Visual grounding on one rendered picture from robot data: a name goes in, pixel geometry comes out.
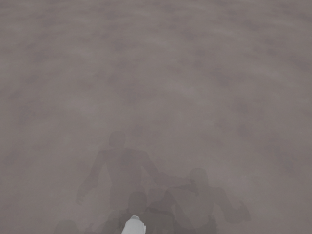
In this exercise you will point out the left robot shin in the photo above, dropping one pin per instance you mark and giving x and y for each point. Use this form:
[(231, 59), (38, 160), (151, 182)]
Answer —
[(134, 217)]

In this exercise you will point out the robot left thigh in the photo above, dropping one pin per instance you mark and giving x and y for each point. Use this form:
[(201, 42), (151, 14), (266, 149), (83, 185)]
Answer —
[(134, 226)]

